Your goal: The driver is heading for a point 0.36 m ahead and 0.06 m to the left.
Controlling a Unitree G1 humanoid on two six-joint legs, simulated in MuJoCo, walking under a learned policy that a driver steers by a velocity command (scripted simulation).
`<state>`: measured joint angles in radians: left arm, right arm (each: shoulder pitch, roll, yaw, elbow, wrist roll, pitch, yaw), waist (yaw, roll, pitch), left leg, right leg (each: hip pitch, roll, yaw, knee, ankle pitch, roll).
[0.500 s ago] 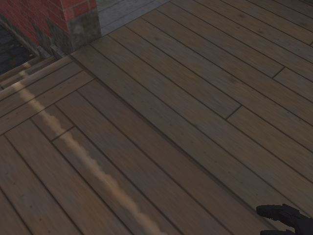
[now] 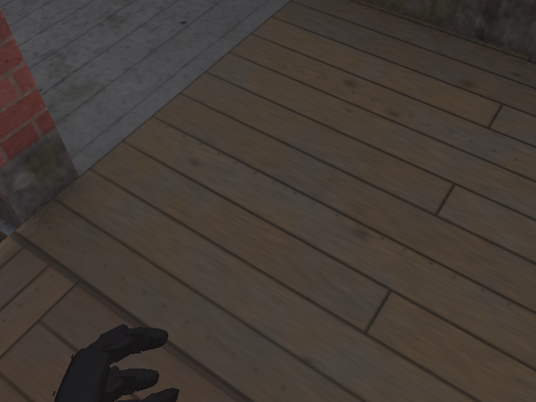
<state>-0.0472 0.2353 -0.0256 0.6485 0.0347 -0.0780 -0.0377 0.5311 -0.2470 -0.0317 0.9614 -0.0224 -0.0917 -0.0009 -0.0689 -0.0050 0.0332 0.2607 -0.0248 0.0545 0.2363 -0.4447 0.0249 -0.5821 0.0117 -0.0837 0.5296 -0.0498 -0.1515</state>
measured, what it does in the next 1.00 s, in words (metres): walks ahead: left foot, then right foot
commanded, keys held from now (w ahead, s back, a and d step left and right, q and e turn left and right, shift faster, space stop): w+shift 0.14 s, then shift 0.86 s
